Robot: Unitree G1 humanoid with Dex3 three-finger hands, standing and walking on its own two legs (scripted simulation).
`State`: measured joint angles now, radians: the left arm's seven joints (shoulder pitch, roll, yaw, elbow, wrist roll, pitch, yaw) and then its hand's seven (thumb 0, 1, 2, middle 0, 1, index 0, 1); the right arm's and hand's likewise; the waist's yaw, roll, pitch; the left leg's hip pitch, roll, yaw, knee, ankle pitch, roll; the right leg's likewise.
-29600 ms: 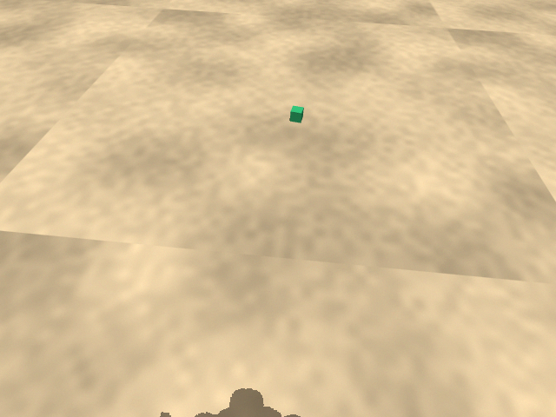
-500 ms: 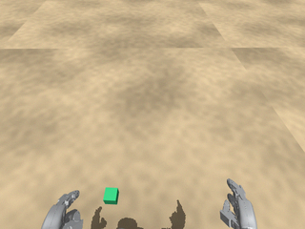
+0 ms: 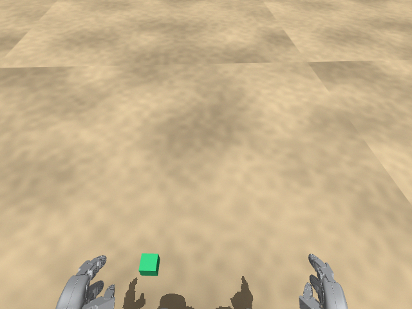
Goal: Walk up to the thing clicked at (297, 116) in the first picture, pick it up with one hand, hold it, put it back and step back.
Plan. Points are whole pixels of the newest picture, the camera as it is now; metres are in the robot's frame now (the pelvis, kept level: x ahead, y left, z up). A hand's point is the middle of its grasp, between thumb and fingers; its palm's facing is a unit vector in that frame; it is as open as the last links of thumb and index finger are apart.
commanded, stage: home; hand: left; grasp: from above
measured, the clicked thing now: (149, 264) +0.43 +0.23 -0.68
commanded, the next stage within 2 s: stand in 1.20 s
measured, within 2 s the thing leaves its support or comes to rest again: neither
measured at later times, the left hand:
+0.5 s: hand (109, 302) +0.16 +0.18 -0.04, palm faces +0.04 -0.98 -0.21, open 8.7 cm
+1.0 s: hand (111, 301) +0.16 +0.17 -0.05, palm faces +0.04 -0.98 -0.21, open 8.4 cm
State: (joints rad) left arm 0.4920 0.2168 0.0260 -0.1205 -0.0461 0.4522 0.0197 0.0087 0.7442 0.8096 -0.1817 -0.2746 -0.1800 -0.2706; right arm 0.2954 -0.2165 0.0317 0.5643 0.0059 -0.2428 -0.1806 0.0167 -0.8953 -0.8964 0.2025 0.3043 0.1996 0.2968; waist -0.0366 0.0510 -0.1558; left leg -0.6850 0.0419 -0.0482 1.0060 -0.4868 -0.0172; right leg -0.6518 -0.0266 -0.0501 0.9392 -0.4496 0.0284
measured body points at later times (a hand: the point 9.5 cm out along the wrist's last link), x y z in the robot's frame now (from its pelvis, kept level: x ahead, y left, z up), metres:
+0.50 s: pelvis +0.00 +0.00 +0.00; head +0.01 +0.00 +0.45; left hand +0.16 +0.23 -0.03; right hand +0.16 -0.24 -0.07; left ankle +0.01 +0.13 -0.68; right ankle +0.01 -0.14 -0.68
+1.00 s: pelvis +0.00 +0.00 +0.00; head +0.02 +0.00 +0.45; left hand +0.16 +0.23 -0.03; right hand +0.16 -0.25 -0.07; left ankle +0.01 +0.13 -0.68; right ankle +0.01 -0.14 -0.68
